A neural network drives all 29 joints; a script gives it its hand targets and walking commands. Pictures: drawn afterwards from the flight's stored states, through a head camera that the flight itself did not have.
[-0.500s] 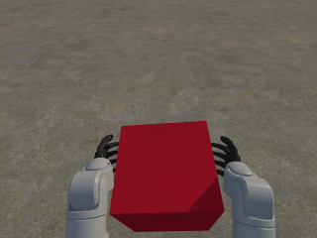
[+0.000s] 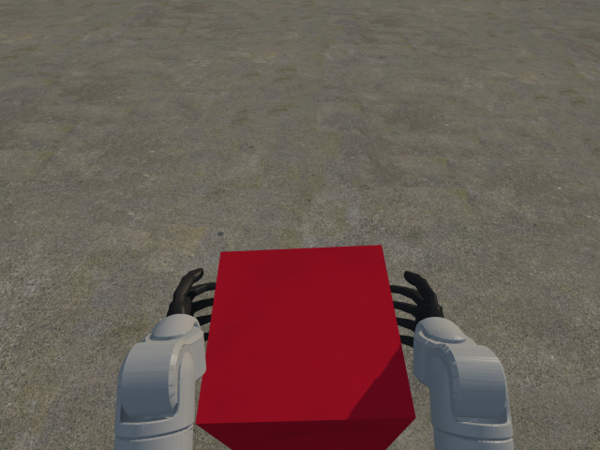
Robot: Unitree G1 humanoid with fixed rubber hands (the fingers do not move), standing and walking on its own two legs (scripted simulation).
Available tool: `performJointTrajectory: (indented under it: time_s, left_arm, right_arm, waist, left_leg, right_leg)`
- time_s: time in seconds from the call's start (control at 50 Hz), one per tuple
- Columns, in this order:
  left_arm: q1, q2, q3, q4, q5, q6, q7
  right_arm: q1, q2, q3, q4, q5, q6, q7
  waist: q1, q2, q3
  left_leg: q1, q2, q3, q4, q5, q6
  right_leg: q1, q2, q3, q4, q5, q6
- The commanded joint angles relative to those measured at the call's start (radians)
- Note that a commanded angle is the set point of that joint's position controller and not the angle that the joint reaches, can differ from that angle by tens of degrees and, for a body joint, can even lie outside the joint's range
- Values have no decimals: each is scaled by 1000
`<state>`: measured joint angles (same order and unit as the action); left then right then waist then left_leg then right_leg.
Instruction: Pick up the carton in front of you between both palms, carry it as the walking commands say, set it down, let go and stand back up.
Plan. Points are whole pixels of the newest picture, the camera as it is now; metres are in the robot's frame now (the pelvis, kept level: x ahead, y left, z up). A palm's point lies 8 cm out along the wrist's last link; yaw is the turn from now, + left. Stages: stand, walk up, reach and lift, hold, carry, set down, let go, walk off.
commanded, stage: carry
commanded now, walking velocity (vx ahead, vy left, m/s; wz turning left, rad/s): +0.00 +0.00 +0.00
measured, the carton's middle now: (306, 358) +0.27 +0.00 -0.01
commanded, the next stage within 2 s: none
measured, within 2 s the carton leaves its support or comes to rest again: neither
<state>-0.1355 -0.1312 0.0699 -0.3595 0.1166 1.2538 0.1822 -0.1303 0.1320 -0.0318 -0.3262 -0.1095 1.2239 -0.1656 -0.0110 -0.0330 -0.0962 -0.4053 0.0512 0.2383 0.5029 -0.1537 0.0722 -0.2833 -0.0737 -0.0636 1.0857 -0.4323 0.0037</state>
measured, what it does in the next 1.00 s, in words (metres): walks ahead: right foot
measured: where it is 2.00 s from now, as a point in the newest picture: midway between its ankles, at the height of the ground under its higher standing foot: outside the picture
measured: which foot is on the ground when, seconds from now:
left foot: down 0.00-1.00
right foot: up 0.00-0.30, down 0.32-1.00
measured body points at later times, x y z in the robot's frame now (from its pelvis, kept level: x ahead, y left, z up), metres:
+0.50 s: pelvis +0.23 -0.02 +0.00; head +0.22 -0.04 +0.45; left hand +0.50 +0.14 +0.09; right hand +0.50 -0.16 +0.08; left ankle +0.13 +0.09 -0.73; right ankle +0.28 -0.11 -0.73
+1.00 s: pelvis +0.24 -0.01 +0.00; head +0.23 -0.01 +0.45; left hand +0.52 +0.17 +0.04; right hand +0.53 -0.13 +0.03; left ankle +0.13 +0.09 -0.73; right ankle +0.28 -0.11 -0.73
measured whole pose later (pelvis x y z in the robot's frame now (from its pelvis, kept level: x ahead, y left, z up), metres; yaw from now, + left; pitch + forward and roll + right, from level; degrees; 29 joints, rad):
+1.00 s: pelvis +0.24 -0.01 +0.00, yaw +4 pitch +3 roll -1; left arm -0.17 -0.14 0.11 0.00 0.22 0.89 0.06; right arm -0.15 0.13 -0.08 -0.01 -0.22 0.93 -0.08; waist 0.01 0.02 -0.10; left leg -0.13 0.06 0.14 0.54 -0.45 -0.01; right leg -0.38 -0.07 -0.22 0.59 -0.25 -0.03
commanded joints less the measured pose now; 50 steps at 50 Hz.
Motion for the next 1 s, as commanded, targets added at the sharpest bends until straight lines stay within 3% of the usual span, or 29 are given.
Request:
performJointTrajectory:
  time_s: [0.0, 0.04, 0.12, 0.18, 0.22, 0.26, 0.28, 0.3, 0.32, 0.34, 0.36, 0.38, 0.42, 0.44, 0.48, 0.56, 0.64, 0.72, 0.82, 0.98]
  left_arm:
    - [-420, -1039, -695, -74, -425, -42, -282]
    - [-400, -1074, -699, -69, -418, -64, -279]
    - [-328, -1077, -697, -71, -392, -85, -259]
    - [-340, -1045, -706, -123, -400, -73, -250]
    - [-344, -1009, -704, -142, -409, -54, -250]
    - [-334, -973, -694, -135, -415, -34, -255]
    - [-336, -953, -687, -131, -414, -23, -258]
    - [-344, -929, -675, -125, -413, -10, -262]
    - [-354, -908, -664, -101, -408, 0, -264]
    - [-335, -904, -646, -56, -402, 1, -266]
    - [-312, -920, -635, -31, -401, -1, -269]
    - [-316, -946, -627, -15, -398, -3, -272]
    - [-319, -1001, -624, 12, -392, -14, -283]
    - [-330, -1020, -627, 16, -390, -22, -291]
    - [-356, -1057, -640, 34, -396, -42, -305]
    - [-372, -1055, -649, 63, -377, -96, -325]
    - [-385, -1051, -651, 107, -356, -146, -340]
    - [-392, -1052, -638, 167, -331, -201, -356]
    - [-389, -1034, -610, 237, -291, -278, -375]
    - [-392, -941, -513, 362, -185, -426, -385]
  right_arm:
    - [-432, 1057, 622, -133, 409, -34, 261]
    - [-447, 1076, 633, -153, 423, -51, 267]
    - [-415, 1045, 640, -184, 431, -61, 272]
    - [-403, 1005, 641, -216, 431, -51, 266]
    - [-384, 977, 636, -220, 420, -37, 256]
    - [-384, 947, 632, -215, 404, -20, 248]
    - [-386, 930, 628, -207, 395, -10, 245]
    - [-386, 906, 620, -192, 384, 1, 241]
    - [-401, 893, 625, -192, 388, 16, 237]
    - [-408, 883, 629, -195, 392, 31, 233]
    - [-422, 888, 638, -191, 398, 38, 235]
    - [-441, 910, 646, -180, 403, 39, 238]
    - [-453, 968, 654, -152, 406, 27, 249]
    - [-461, 995, 661, -140, 405, 15, 255]
    - [-475, 1026, 663, -117, 400, -6, 268]
    - [-476, 1035, 659, -66, 390, -59, 294]
    - [-471, 1029, 640, -4, 365, -114, 313]
    - [-473, 1022, 614, 56, 336, -174, 332]
    - [-479, 998, 587, 111, 296, -257, 349]
    - [-488, 907, 500, 234, 202, -403, 357]
  waist:
    - [-2, 79, -272]
    - [1, 126, -262]
    - [3, 185, -242]
    - [0, 214, -221]
    - [-3, 204, -224]
    - [10, 158, -219]
    - [11, 130, -216]
    - [13, 86, -239]
    - [9, -55, -296]
    - [17, -134, -341]
    - [20, -161, -338]
    - [16, -143, -333]
    - [8, -109, -328]
    - [10, -87, -323]
    - [16, -16, -311]
    - [13, 19, -334]
    - [12, 41, -331]
    - [12, 64, -310]
    - [11, 67, -286]
    - [12, 49, -249]
  left_leg:
    - [462, 303, -411, -261, 175, 63]
    - [404, 273, -287, -278, 270, 38]
    - [403, 223, -141, -252, 464, 44]
    - [393, 200, -75, -215, 570, 26]
    - [389, 191, -54, -173, 545, 10]
    - [355, 158, -21, -68, 436, -34]
    - [305, 138, -23, -17, 370, -66]
    - [212, 126, -36, 36, 221, -103]
    - [109, 76, -76, 123, -83, -130]
    - [52, 48, -115, 130, -284, -134]
    - [60, 48, -134, 119, -357, -129]
    - [82, 44, -148, 54, -366, -121]
    - [191, 55, -146, -129, -181, -114]
    - [201, 71, -154, -142, -105, -115]
    - [237, 95, -149, -69, 92, -117]
    - [243, 95, -146, -17, 251, -114]
    - [264, 98, -147, 0, 327, -110]
    - [292, 111, -149, 10, 421, -101]
    - [295, 123, -147, 11, 434, -90]
    - [253, 114, -149, -16, 254, -77]
  right_leg:
    - [-341, -64, 66, 85, 100, -26]
    - [-277, -49, 11, -43, 123, -11]
    - [-239, -6, -64, -310, 185, 14]
    - [-180, 27, -108, -471, 311, 16]
    - [-111, 39, -130, -545, 399, 16]
    - [22, 48, -162, -716, 545, 20]
    - [121, 23, -150, -777, 622, 23]
    - [256, -81, -63, -744, 828, 16]
    - [411, -233, 90, -645, 1205, -64]
    - [471, -290, 159, -628, 1233, -157]
    - [421, -289, 180, -677, 1116, -175]
    - [391, -266, 164, -704, 1008, -163]
    - [312, -195, 71, -700, 818, -99]
    - [302, -159, 23, -679, 765, -69]
    - [270, -130, -4, -610, 867, -59]
    - [260, -122, -16, -531, 984, -68]
    - [218, -109, -33, -504, 952, -65]
    - [158, -93, -49, -489, 833, -54]
    - [127, -87, -58, -490, 725, -44]
    - [134, -101, -48, -519, 663, -41]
